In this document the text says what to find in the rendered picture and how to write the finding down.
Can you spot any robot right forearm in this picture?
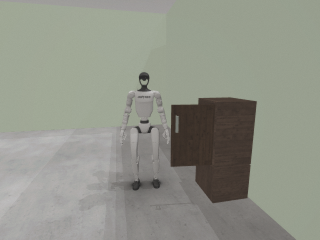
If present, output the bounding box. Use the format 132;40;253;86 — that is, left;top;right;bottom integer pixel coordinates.
121;108;130;130

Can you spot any robot right upper arm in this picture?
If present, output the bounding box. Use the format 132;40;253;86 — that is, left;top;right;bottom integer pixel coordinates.
125;90;136;114

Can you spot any cupboard door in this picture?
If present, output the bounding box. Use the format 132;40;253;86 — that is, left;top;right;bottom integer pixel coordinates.
170;104;216;167

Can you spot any robot left upper arm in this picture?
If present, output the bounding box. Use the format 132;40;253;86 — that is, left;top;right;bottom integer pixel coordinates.
153;90;164;114

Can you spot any handle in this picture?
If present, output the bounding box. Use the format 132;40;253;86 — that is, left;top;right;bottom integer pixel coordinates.
175;115;179;133

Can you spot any right robot thigh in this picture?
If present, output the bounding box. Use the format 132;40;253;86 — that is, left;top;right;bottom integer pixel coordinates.
129;126;140;163

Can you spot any humanoid robot torso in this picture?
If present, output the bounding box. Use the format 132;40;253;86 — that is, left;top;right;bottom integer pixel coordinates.
134;89;154;134

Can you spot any robot right hand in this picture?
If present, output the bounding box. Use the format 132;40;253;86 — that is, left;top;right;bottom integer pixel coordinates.
119;129;127;145

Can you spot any robot left hand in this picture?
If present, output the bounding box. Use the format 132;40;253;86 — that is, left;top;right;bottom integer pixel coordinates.
162;129;170;144

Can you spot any robot left forearm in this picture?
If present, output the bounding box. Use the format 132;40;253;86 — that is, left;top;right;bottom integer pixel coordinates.
159;107;168;130

